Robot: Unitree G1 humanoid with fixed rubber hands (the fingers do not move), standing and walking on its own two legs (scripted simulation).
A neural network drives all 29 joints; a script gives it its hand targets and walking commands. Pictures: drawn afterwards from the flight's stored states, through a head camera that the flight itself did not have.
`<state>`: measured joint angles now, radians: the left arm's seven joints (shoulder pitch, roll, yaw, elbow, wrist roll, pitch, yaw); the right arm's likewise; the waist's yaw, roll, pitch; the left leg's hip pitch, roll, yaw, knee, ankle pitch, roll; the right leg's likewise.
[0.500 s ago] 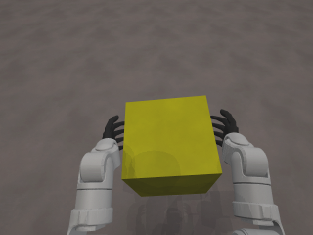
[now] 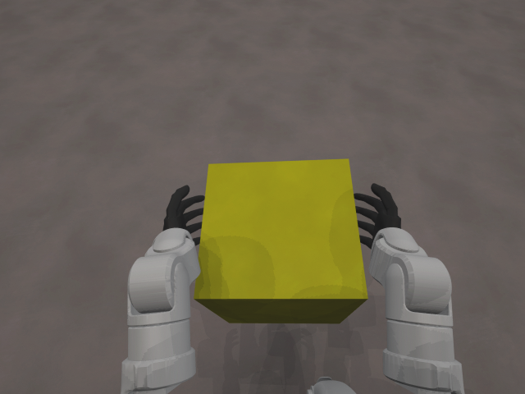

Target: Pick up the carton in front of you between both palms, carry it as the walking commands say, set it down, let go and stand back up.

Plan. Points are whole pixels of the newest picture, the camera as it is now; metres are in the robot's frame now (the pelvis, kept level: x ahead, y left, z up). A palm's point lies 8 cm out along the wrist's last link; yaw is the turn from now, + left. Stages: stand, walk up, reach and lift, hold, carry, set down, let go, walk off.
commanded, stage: carry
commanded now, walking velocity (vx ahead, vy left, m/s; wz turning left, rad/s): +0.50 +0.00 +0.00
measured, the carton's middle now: (280, 252) +0.35 -0.02 -0.01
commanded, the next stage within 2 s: none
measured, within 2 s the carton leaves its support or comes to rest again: neither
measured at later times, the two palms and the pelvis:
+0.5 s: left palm (191, 148) +0.51 +0.13 +0.09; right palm (350, 146) +0.53 -0.16 +0.08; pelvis +0.26 -0.03 +0.00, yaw +4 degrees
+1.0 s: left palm (201, 66) +0.77 +0.13 +0.10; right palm (326, 74) +0.76 -0.15 +0.09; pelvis +0.50 -0.01 -0.01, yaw +1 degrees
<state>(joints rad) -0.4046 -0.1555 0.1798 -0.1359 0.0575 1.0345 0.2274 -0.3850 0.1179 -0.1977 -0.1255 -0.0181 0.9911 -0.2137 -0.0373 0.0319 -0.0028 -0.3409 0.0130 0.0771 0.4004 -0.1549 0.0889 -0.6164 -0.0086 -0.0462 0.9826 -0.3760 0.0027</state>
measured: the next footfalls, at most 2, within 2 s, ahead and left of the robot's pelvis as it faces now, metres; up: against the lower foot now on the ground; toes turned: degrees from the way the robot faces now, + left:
right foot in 0.28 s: +0.29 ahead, -0.13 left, +0.00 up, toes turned -4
left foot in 0.64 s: +0.51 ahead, +0.12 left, +0.00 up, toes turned +13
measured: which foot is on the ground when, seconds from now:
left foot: down 0.00-0.30, up 0.32-0.62, down 0.64-1.00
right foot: up 0.00-0.26, down 0.28-0.66, up 0.68-0.96, down 0.98-1.00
